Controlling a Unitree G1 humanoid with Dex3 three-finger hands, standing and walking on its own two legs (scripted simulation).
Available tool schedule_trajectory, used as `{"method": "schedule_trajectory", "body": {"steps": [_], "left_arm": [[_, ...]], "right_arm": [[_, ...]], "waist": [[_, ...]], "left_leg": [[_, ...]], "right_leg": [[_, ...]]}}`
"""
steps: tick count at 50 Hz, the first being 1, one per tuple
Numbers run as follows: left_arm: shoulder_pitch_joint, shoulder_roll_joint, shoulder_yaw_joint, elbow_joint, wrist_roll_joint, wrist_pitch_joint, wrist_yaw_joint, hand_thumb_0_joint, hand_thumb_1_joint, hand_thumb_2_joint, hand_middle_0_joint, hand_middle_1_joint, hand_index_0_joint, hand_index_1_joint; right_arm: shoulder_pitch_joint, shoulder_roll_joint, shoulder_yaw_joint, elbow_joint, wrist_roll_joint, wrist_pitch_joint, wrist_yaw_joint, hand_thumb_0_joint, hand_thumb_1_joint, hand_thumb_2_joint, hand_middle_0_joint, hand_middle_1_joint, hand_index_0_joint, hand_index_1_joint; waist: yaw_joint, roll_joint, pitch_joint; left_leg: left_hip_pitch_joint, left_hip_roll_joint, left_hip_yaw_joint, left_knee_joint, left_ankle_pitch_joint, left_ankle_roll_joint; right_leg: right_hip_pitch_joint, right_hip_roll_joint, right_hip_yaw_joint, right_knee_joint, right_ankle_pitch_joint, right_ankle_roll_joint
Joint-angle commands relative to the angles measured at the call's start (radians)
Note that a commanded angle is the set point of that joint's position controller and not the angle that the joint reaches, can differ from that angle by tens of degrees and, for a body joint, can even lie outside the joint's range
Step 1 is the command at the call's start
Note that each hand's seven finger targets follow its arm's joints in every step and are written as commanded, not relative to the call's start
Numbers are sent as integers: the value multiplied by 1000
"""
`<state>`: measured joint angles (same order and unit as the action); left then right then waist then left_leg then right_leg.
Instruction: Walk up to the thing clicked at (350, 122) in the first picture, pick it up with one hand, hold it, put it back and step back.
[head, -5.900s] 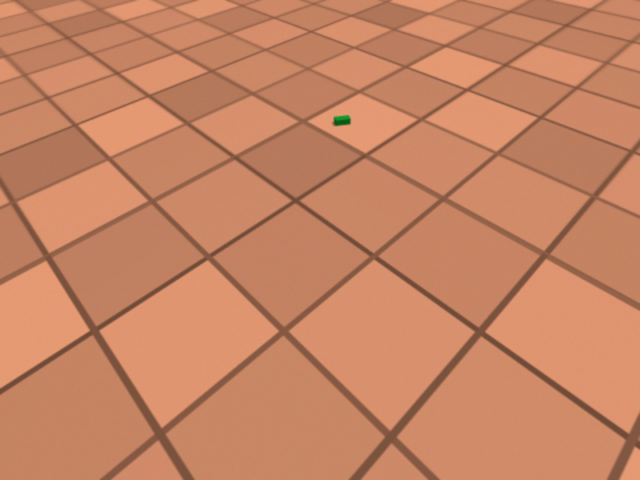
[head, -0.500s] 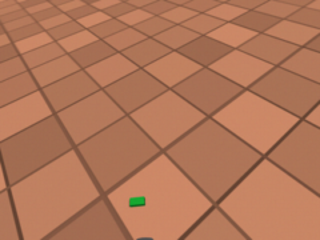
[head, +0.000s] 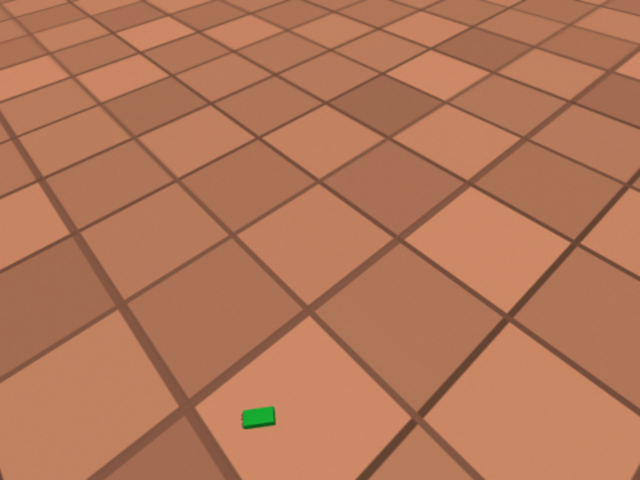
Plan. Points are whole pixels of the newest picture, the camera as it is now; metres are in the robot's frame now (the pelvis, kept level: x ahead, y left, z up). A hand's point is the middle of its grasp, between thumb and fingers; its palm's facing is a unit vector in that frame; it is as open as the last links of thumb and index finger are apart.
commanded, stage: walk up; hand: left
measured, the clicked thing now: (259, 417) +0.41 +0.25 -0.75
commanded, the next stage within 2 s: stand in 1.48 s
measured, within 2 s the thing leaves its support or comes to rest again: neither
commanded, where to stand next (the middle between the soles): +0.06 +0.01 m, yaw +1 degrees
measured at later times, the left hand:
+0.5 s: hand out of the picture +0.13 +0.26 -0.15, palm faces -0.05 -0.93 -0.35, open 7.4 cm
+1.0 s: hand out of the picture +0.15 +0.25 -0.14, palm faces -0.05 -0.94 -0.35, open 7.4 cm
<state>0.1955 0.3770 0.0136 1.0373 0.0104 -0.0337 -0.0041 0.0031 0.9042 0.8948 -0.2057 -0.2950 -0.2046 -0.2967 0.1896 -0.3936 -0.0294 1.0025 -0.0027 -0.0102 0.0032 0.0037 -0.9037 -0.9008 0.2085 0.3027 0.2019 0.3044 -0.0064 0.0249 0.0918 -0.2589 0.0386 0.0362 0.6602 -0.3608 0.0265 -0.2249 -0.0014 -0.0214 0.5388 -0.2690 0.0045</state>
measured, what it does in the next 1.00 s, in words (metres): stands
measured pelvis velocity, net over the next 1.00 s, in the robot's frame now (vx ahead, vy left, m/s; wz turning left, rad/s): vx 0.04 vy -0.01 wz -0.03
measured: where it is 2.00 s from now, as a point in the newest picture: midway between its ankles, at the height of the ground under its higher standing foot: outside the picture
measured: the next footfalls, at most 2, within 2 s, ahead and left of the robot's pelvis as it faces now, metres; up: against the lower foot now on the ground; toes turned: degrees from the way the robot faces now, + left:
none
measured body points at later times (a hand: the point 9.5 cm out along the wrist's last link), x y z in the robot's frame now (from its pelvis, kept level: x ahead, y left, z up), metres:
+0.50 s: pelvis +0.04 +0.00 +0.00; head +0.05 +0.00 +0.45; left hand +0.13 +0.30 -0.12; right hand +0.12 -0.32 -0.12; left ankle +0.02 +0.12 -0.73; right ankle +0.02 -0.12 -0.73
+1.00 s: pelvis +0.04 -0.01 +0.01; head +0.05 -0.01 +0.45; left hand +0.15 +0.29 -0.12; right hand +0.11 -0.32 -0.12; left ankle +0.02 +0.12 -0.73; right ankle +0.02 -0.12 -0.73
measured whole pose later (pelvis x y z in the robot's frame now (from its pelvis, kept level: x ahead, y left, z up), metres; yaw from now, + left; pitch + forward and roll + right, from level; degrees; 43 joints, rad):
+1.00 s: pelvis +0.04 -0.01 +0.01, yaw -2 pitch -3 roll +1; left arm 0.08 0.37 0.00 1.07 0.00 0.00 -0.01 0.00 0.90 0.89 -0.21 -0.30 -0.21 -0.30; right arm 0.10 -0.36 -0.02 1.10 -0.01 -0.02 0.01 0.00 -0.90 -0.90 0.21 0.30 0.20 0.30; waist 0.00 -0.01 0.08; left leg -0.12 0.03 0.08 0.49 -0.30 -0.01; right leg -0.16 -0.01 0.01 0.52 -0.30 0.00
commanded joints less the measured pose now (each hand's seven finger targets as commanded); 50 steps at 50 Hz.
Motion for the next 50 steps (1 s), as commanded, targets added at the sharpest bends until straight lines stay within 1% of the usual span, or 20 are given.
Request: {"method": "schedule_trajectory", "body": {"steps": [1, 2, 4, 5, 6, 7, 8, 10, 12, 13, 15, 16, 19, 21, 22, 25, 32, 41, 45, 50], "left_arm": [[-30, 291, 67, -75, -2, -16, 8, 0, 900, 900, -200, -300, -200, -300], [-52, 271, 57, -87, -5, -13, 8, 0, 900, 900, -200, -300, -200, -300], [-106, 218, 38, -102, -9, -10, 10, 0, 900, 900, -200, -300, -200, -300], [-108, 202, 34, -104, -17, -6, 8, 0, 900, 900, -200, -300, -200, -300], [-102, 180, 30, -104, -21, 0, 7, 0, 900, 900, -200, -300, -200, -300], [-77, 193, 35, -89, -21, 12, 8, 0, 900, 900, -200, -300, -200, -300], [-65, 202, 40, -74, -15, 13, 8, 0, 900, 900, -200, -300, -200, -300], [-43, 186, 34, -57, -10, 2, 5, 0, 900, 900, -200, -300, -200, -300], [-26, 219, 41, -42, -8, -16, 6, 0, 900, 900, -200, -300, -200, -300], [-26, 232, 46, -36, -9, -20, 8, 0, 900, 900, -200, -300, -200, -300], [-63, 281, 49, -46, -4, -19, 6, 0, 900, 900, -200, -300, -200, -300], [-91, 275, 47, -56, -4, -14, 5, 0, 900, 900, -200, -300, -200, -300], [-124, 228, 33, -66, -8, -11, 4, 0, 900, 900, -200, -300, -200, -300], [-110, 219, 30, -52, -6, -11, 5, 0, 900, 900, -200, -300, -200, -300], [-120, 219, 32, -50, -5, -11, 6, 0, 900, 900, -200, -300, -200, -300], [-108, 225, 35, -46, -8, -13, 8, 0, 900, 900, -200, -300, -200, -300], [-127, 226, 35, -39, -11, -5, 10, 0, 900, 900, -200, -300, -200, -300], [-143, 233, 38, -40, -9, -2, 11, 0, 900, 900, -200, -300, -200, -300], [-162, 212, 38, -37, -13, 3, 10, 0, 900, 900, -200, -300, -200, -300], [-154, 209, 36, -29, -8, 6, 4, 0, 900, 900, -200, -300, -200, -300]], "right_arm": [[-3, -187, -41, -61, -4, -40, -10, 0, -900, -900, 200, 300, 200, 300], [4, -192, -41, -47, -4, -44, -7, 0, -900, -900, 200, 300, 200, 300], [36, -201, -51, -19, -3, -51, -8, 0, -900, -900, 200, 300, 200, 300], [41, -228, -58, -16, -6, -53, -12, 0, -900, -900, 200, 300, 200, 300], [41, -264, -63, -20, -10, -58, -18, 0, -900, -900, 200, 300, 200, 300], [10, -291, -66, -26, -3, -58, -17, 0, -900, -900, 200, 300, 200, 300], [-32, -304, -68, -23, -3, -55, -12, 0, -900, -900, 200, 300, 200, 300], [-104, -258, -53, -33, -9, -47, -11, 0, -900, -900, 200, 300, 200, 300], [-117, -218, -39, -40, -1, -46, -12, 0, -900, -900, 200, 300, 200, 300], [-105, -202, -35, -37, 5, -44, -10, 0, -900, -900, 200, 300, 200, 300], [-85, -176, -30, -30, 1, -39, -7, 0, -900, -900, 200, 300, 200, 300], [-73, -175, -30, -17, -5, -37, -6, 0, -900, -900, 200, 300, 200, 300], [-64, -206, -38, 2, -4, -48, -4, 0, -900, -900, 200, 300, 200, 300], [-95, -220, -41, -5, 0, -48, -3, 0, -900, -900, 200, 300, 200, 300], [-90, -221, -40, -2, 2, -47, -5, 0, -900, -900, 200, 300, 200, 300], [-100, -216, -39, -3, 2, -42, -9, 0, -900, -900, 200, 300, 200, 300], [-115, -210, -38, 11, 4, -33, -11, 0, -900, -900, 200, 300, 200, 300], [-118, -194, -31, 25, -2, -31, -9, 0, -900, -900, 200, 300, 200, 300], [-114, -210, -37, 37, -1, -34, -10, 0, -900, -900, 200, 300, 200, 300], [-140, -210, -36, 28, -2, -30, -10, 0, -900, -900, 200, 300, 200, 300]], "waist": [[-2, -185, -83], [-10, -175, -69], [-39, -119, -107], [-38, -68, -122], [-32, -6, -132], [-7, 18, -101], [3, 52, -56], [33, 58, -50], [32, 46, -82], [26, 30, -94], [0, -50, -90], [-8, -65, -81], [-13, -38, -110], [3, -31, -112], [-1, -38, -123], [1, -28, -149], [2, -25, -119], [-1, -66, -121], [-2, -20, -127], [7, 0, -92]], "left_leg": [[-100, -10, -22, -17, -171, 22], [-45, -17, -16, -72, -88, 24], [136, 35, -71, -205, 273, 29], [210, 104, -172, -246, 372, 57], [236, 212, -319, -305, 354, 116], [149, 288, -361, -335, 232, 186], [63, 298, -363, -344, 173, 200], [61, 208, -228, -301, 229, 128], [36, 104, -101, -192, 381, 53], [12, 67, -68, -152, 351, 31], [5, 16, -24, -134, 106, 17], [39, 13, -22, -156, 63, 16], [136, 75, -95, -236, 243, 42], [163, 126, -139, -238, 313, 74], [156, 135, -139, -236, 356, 78], [151, 89, -69, -191, 403, 54], [137, 76, -60, -197, 303, 50], [150, 59, -32, -200, 295, 30], [193, 96, -75, -249, 354, 47], [153, 98, -76, -277, 242, 53]], "right_leg": [[112, -292, 293, -145, 244, -227], [60, -246, 236, -125, 212, -191], [-45, -155, 120, -26, 304, -105], [-123, -92, 72, 61, 281, -58], [-186, -29, 31, 138, 120, -22], [-147, -17, 4, 145, -131, -25], [-88, -37, 18, 147, -192, -33], [-40, -48, 31, 3, -59, -43], [67, -87, 91, -73, 257, -54], [104, -117, 135, -96, 311, -74], [73, -186, 226, -119, 186, -124], [33, -198, 233, -130, 128, -128], [-9, -112, 109, -53, 225, -74], [-18, -74, 68, -39, 207, -47], [14, -79, 70, -44, 228, -45], [71, -101, 97, -51, 331, -67], [55, -98, 102, -58, 280, -76], [69, -124, 144, -103, 308, -85], [49, -85, 97, -65, 273, -63], [49, -71, 95, -94, 202, -58]]}}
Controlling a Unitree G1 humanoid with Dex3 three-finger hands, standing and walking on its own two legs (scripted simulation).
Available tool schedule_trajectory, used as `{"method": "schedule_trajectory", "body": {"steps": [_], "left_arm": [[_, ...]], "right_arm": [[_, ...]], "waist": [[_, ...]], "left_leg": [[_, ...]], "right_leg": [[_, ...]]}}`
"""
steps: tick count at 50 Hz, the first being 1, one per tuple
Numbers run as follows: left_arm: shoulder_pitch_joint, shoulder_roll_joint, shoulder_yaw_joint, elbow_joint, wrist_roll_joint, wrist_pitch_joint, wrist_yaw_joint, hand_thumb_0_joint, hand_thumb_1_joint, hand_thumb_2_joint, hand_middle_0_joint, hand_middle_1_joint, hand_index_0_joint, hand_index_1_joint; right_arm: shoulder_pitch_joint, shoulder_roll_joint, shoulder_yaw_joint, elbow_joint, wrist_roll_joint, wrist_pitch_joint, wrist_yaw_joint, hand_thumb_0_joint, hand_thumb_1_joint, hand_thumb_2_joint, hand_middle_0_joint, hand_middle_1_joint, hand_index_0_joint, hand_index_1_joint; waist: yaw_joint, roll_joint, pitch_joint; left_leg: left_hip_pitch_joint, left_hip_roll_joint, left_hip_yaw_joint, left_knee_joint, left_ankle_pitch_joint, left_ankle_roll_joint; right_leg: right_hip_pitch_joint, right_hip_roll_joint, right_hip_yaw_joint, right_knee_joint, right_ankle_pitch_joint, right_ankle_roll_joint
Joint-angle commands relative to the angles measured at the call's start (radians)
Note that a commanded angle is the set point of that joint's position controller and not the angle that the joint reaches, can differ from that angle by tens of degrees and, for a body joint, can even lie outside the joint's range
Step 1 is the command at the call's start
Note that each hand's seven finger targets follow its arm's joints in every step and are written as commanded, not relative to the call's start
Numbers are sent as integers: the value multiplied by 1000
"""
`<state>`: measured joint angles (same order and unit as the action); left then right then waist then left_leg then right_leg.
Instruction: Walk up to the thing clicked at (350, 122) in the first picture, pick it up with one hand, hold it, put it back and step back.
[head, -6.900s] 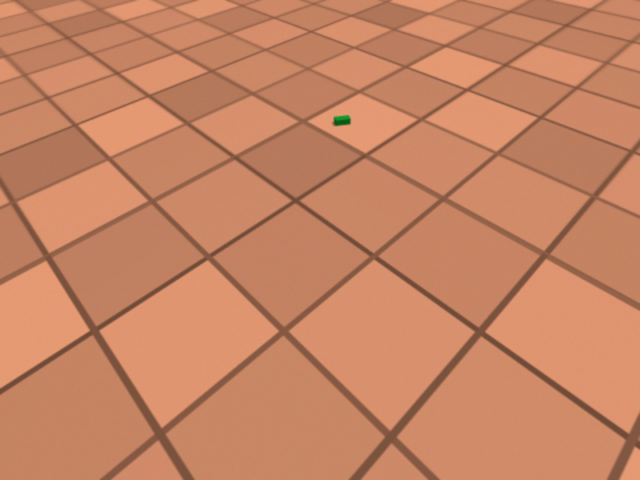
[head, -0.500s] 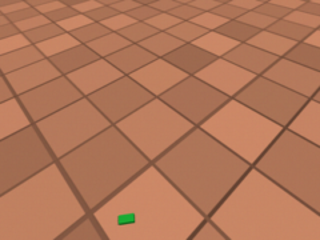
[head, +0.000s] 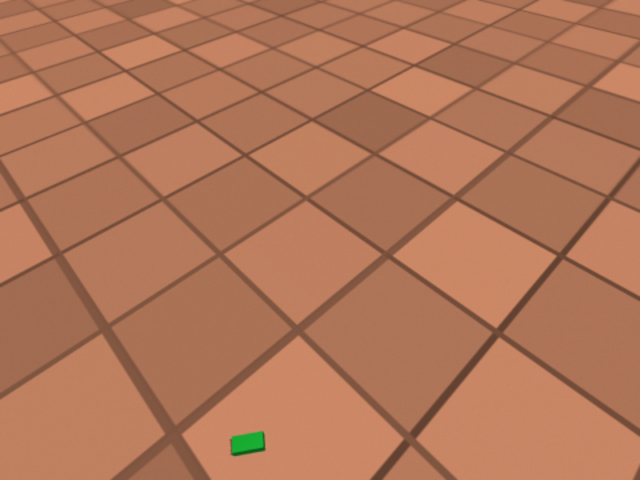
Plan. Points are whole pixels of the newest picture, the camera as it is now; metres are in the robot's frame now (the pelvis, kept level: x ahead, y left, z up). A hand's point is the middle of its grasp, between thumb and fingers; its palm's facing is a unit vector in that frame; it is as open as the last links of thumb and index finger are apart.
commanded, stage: walk up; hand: left
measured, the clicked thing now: (248, 443) +0.37 +0.27 -0.75
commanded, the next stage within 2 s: stand in 0.48 s
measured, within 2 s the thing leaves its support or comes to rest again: neither
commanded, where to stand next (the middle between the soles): +0.02 +0.02 m, yaw +3 degrees
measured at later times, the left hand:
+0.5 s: hand out of the picture +0.09 +0.26 -0.15, palm faces -0.03 -0.94 -0.34, open 7.4 cm
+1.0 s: hand out of the picture +0.05 +0.25 -0.14, palm faces -0.03 -0.94 -0.34, open 7.4 cm
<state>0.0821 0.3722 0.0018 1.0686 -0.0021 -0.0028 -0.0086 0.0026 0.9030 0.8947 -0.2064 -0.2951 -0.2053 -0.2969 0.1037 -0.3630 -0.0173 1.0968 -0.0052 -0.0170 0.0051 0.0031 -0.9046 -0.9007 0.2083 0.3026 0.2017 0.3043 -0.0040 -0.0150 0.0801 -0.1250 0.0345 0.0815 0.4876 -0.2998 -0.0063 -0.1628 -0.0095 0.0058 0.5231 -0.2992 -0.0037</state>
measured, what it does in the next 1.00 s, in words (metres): stands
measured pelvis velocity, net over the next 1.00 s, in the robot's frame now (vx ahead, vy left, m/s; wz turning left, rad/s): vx -0.03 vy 0.00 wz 0.00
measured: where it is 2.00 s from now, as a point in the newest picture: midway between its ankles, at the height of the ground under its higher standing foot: outside the picture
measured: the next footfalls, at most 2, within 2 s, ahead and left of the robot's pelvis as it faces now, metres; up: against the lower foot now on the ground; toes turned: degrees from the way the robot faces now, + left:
none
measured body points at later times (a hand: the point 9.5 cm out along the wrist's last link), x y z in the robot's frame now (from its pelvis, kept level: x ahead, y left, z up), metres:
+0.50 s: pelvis +0.00 +0.00 +0.00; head +0.00 +0.01 +0.45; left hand +0.09 +0.30 -0.12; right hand +0.07 -0.30 -0.12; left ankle -0.02 +0.12 -0.74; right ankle -0.01 -0.12 -0.74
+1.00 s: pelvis -0.03 +0.00 +0.01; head -0.03 +0.00 +0.46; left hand +0.05 +0.30 -0.12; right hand +0.05 -0.30 -0.12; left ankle -0.02 +0.12 -0.74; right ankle -0.01 -0.12 -0.74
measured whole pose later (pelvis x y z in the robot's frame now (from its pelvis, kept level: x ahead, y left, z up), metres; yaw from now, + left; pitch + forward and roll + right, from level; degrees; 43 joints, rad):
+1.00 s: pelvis -0.03 +0.00 +0.01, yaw +0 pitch -3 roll +0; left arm 0.09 0.35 -0.01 1.14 0.00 -0.01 -0.01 0.00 0.90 0.89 -0.21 -0.30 -0.20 -0.30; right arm 0.09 -0.34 -0.01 1.15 -0.01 -0.01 0.01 0.00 -0.91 -0.90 0.21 0.30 0.20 0.30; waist 0.00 0.00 0.06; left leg -0.10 0.04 0.08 0.30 -0.15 -0.01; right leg -0.12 0.00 0.00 0.31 -0.14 0.00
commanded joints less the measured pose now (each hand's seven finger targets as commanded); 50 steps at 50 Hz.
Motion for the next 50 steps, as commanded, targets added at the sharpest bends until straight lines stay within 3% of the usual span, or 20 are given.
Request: {"method": "schedule_trajectory", "body": {"steps": [1, 9, 19, 23, 24, 25, 29, 34, 41, 46, 50], "left_arm": [[-35, 214, 49, -60, 7, -25, 8, 0, 900, 900, -200, -300, -200, -300], [-37, 226, 53, -63, 9, -30, 9, 0, 900, 900, -200, -300, -200, -300], [-34, 202, 48, -60, 5, -29, 11, 0, 900, 900, -200, -300, -200, -300], [-24, 196, 46, -57, 7, -25, 9, 0, 900, 900, -200, -300, -200, -300], [-39, 169, 32, -37, -3, -25, 10, 0, 900, 900, -200, -300, -200, -300], [-44, 188, 37, -37, 0, -26, 13, 0, 900, 900, -200, -300, -200, -300], [-45, 186, 33, -19, 0, -26, 17, 0, 900, 900, -200, -300, -200, -300], [-47, 186, 30, -1, -1, -29, 18, 0, 900, 900, -200, -300, -200, -300], [-60, 191, 30, 10, 5, -28, 17, 0, 900, 900, -200, -300, -200, -300], [-55, 194, 32, 15, 8, -29, 14, 0, 900, 900, -200, -300, -200, -300], [-47, 194, 32, 15, 8, -28, 12, 0, 900, 900, -200, -300, -200, -300]], "right_arm": [[-58, -238, -49, -69, 0, -23, -11, 0, -900, -900, 200, 300, 200, 300], [-38, -210, -44, -68, -3, -21, -6, 0, -900, -900, 200, 300, 200, 300], [-24, -224, -51, -57, -3, -26, -10, 0, -900, -900, 200, 300, 200, 300], [-35, -233, -55, -61, -2, -24, -12, 0, -900, -900, 200, 300, 200, 300], [-101, -207, -38, -60, 0, -19, -14, 0, -900, -900, 200, 300, 200, 300], [-90, -195, -38, -63, 4, -16, -15, 0, -900, -900, 200, 300, 200, 300], [-63, -206, -34, -36, 2, -13, -17, 0, -900, -900, 200, 300, 200, 300], [-80, -198, -30, -20, 3, -15, -13, 0, -900, -900, 200, 300, 200, 300], [-83, -194, -28, -7, -5, -10, -6, 0, -900, -900, 200, 300, 200, 300], [-66, -189, -28, 0, -8, -13, -2, 0, -900, -900, 200, 300, 200, 300], [-67, -186, -29, -4, -10, -14, -1, 0, -900, -900, 200, 300, 200, 300]], "waist": [[5, 43, -79], [-5, -30, -91], [-6, 30, -110], [-1, 54, -85], [12, 70, -70], [-2, 40, -84], [-7, 26, -127], [-5, 21, -146], [-7, 15, -85], [-6, 10, -62], [-4, 14, -70]], "left_leg": [[20, 100, -114, -104, 171, 83], [30, 58, -69, -71, 143, 55], [76, 100, -104, -125, 258, 66], [63, 116, -116, -154, 231, 78], [32, 127, -120, -172, 339, 46], [53, 117, -109, -172, 367, 31], [102, 120, -96, -180, 395, 22], [121, 122, -101, -210, 351, 18], [67, 115, -106, -251, 137, 18], [45, 108, -115, -262, 64, 18], [34, 111, -124, -262, 49, 21]], "right_leg": [[-11, -68, 73, -85, 238, -51], [-5, -110, 141, -158, 228, -68], [0, -73, 88, -112, 295, -46], [-8, -56, 63, -97, 269, -37], [18, -98, 97, -170, 364, -27], [36, -104, 98, -176, 408, -26], [70, -113, 96, -191, 441, -25], [81, -115, 95, -226, 394, -17], [25, -116, 112, -289, 197, -12], [-14, -111, 113, -303, 92, -9], [-21, -108, 112, -297, 71, -13]]}}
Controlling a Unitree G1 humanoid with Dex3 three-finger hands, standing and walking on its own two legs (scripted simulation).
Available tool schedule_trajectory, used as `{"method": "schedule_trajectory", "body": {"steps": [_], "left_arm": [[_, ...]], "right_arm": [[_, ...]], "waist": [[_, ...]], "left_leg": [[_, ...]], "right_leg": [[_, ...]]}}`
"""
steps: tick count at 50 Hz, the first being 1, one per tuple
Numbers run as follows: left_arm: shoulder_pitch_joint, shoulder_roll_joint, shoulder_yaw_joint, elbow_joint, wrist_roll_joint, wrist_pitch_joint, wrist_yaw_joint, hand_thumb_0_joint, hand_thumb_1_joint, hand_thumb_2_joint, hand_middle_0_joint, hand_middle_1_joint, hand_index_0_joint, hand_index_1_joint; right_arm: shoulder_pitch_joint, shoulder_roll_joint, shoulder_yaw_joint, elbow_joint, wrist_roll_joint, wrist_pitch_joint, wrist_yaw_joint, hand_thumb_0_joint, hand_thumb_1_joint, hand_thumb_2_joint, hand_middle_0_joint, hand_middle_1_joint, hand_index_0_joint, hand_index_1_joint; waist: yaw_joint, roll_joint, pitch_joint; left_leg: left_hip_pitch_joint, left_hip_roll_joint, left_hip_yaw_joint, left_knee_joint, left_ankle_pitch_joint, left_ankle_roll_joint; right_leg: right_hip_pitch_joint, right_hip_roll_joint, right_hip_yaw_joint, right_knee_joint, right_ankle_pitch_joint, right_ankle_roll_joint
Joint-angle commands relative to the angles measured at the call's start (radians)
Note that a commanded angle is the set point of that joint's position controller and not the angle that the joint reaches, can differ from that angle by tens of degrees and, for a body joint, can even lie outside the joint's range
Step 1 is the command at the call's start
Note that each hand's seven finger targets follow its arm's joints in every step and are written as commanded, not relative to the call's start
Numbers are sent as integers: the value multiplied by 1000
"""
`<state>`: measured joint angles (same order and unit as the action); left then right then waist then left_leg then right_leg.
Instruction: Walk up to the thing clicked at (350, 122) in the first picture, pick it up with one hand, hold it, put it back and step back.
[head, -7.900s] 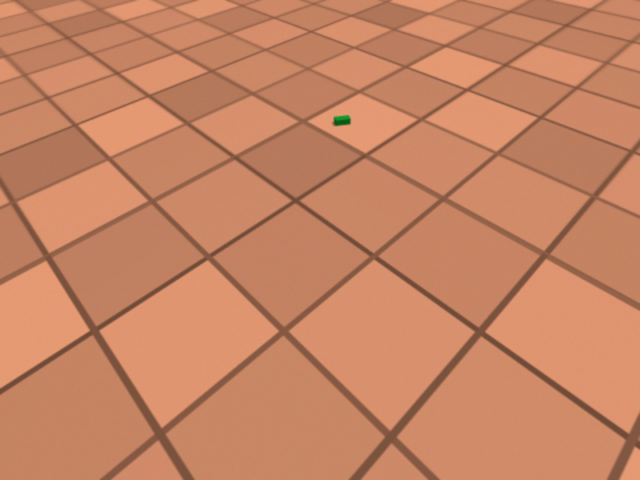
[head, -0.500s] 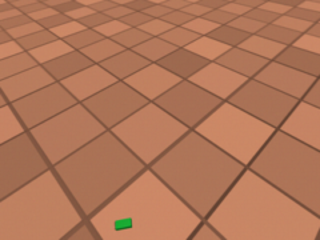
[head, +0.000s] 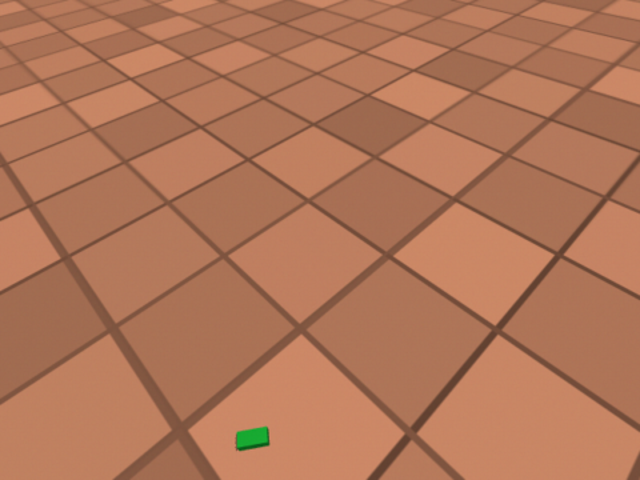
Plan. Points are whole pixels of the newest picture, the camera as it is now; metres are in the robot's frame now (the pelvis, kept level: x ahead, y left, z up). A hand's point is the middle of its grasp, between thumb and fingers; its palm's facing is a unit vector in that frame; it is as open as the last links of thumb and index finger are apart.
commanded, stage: stand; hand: left
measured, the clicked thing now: (253, 438) +0.40 +0.27 -0.77
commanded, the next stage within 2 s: none
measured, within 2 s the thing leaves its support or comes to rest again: neither
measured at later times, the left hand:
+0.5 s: hand out of the picture +0.08 +0.25 -0.16, palm faces -0.03 -0.94 -0.33, open 7.4 cm
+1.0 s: hand out of the picture +0.09 +0.25 -0.16, palm faces -0.02 -0.94 -0.34, open 7.4 cm
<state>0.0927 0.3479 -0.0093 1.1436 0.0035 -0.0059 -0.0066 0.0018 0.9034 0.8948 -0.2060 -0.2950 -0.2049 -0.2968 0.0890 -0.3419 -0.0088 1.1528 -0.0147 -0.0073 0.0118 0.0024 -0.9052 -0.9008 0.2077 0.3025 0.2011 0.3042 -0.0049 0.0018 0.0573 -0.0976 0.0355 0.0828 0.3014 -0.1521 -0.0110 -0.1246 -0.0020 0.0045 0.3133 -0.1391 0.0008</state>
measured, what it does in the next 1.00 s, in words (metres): stands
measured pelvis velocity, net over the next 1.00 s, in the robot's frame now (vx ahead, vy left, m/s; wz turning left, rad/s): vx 0.02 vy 0.00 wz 0.01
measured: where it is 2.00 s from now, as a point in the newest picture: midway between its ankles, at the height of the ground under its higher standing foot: outside the picture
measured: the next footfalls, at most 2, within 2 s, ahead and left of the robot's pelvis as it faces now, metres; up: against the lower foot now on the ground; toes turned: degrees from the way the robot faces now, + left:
none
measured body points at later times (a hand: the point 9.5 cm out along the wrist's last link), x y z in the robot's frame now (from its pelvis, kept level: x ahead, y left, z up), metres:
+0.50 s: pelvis +0.01 +0.00 +0.00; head +0.01 +0.00 +0.45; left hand +0.08 +0.30 -0.13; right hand +0.08 -0.30 -0.14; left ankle +0.01 +0.12 -0.75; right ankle +0.02 -0.12 -0.75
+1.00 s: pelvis +0.02 +0.00 +0.00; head +0.02 +0.00 +0.45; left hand +0.09 +0.30 -0.13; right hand +0.09 -0.30 -0.13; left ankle +0.01 +0.12 -0.75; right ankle +0.02 -0.12 -0.75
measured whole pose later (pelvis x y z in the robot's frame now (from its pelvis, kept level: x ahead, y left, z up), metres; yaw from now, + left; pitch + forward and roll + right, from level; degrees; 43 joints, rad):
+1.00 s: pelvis +0.02 +0.00 +0.00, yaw +1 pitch -2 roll +0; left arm 0.11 0.35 -0.02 1.13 0.00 -0.01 0.00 0.00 0.90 0.89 -0.21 -0.29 -0.20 -0.30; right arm 0.10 -0.35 0.00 1.15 -0.01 -0.01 0.01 0.00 -0.91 -0.90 0.21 0.30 0.20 0.30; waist 0.00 0.00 0.04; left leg -0.09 0.03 0.07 0.30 -0.17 -0.01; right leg -0.11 -0.01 -0.01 0.31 -0.16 0.00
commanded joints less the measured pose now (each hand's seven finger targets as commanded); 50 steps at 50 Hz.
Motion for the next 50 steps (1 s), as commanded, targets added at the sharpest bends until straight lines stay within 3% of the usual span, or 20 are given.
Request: {"method": "schedule_trajectory", "body": {"steps": [1, 9, 15, 17, 23, 50], "left_arm": [[-51, 217, 43, -59, 4, -25, 9, 0, 900, 900, -200, -300, -200, -300], [-31, 213, 39, -60, -2, -28, 10, 0, 900, 900, -200, -300, -200, -300], [-19, 216, 36, -56, 1, -23, 11, 0, 900, 900, -200, -300, -200, -300], [-19, 216, 34, -57, 1, -23, 11, 0, 900, 900, -200, -300, -200, -300], [-20, 216, 34, -61, 3, -25, 12, 0, 900, 900, -200, -300, -200, -300], [-23, 214, 33, -65, 5, -29, 15, 0, 900, 900, -200, -300, -200, -300]], "right_arm": [[-46, -210, -38, -58, 1, -25, -8, 0, -900, -900, 200, 300, 200, 300], [-30, -215, -37, -53, 2, -28, -11, 0, -900, -900, 200, 300, 200, 300], [-17, -213, -32, -49, 3, -22, -14, 0, -900, -900, 200, 300, 200, 300], [-17, -212, -30, -52, 3, -24, -12, 0, -900, -900, 200, 300, 200, 300], [-16, -217, -30, -56, 3, -26, -13, 0, -900, -900, 200, 300, 200, 300], [-30, -221, -32, -63, 6, -26, -16, 0, -900, -900, 200, 300, 200, 300]], "waist": [[-2, -3, -50], [0, 8, -87], [0, 3, -59], [0, 0, -61], [1, 0, -76], [2, 2, -101]], "left_leg": [[13, 108, -125, -73, -97, 24], [28, 114, -124, -52, 29, 25], [0, 111, -124, -55, -37, 26], [3, 112, -126, -56, -16, 24], [11, 118, -126, -48, 28, 28], [49, 123, -121, -37, 118, 27]], "right_leg": [[-65, -115, 114, -85, -88, -18], [-24, -123, 112, -56, 57, -23], [-38, -122, 112, -62, -9, -24], [-38, -122, 108, -58, -10, -26], [-18, -129, 107, -52, 58, -25], [14, -135, 93, -50, 147, -22]]}}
